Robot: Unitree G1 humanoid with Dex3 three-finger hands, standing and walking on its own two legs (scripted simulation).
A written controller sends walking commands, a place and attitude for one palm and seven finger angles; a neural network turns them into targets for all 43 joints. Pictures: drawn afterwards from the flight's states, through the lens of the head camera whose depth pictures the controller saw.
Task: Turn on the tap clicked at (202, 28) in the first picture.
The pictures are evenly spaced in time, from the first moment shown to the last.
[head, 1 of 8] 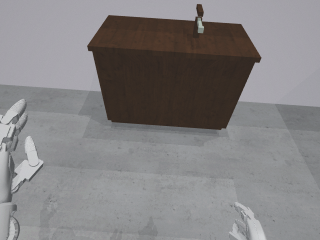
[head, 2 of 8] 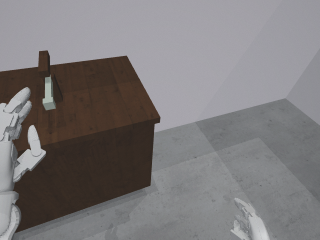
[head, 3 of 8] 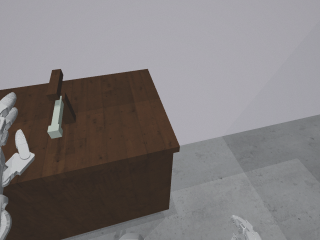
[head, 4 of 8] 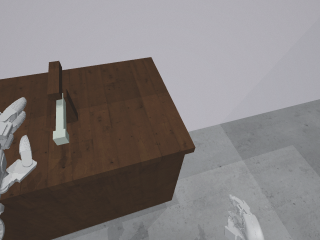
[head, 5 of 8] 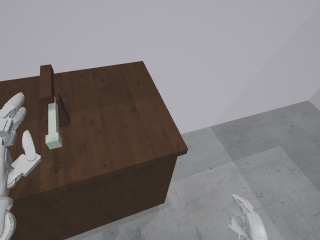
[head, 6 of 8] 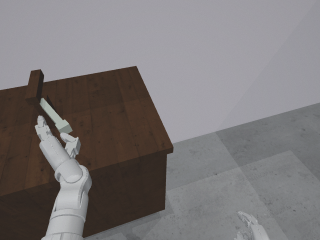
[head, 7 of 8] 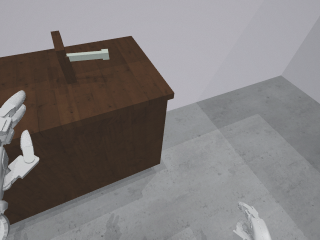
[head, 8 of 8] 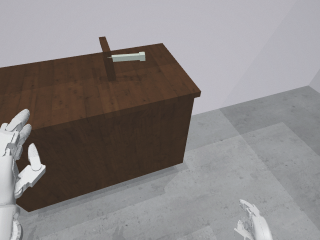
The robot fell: no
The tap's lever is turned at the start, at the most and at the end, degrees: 0 79 79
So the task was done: yes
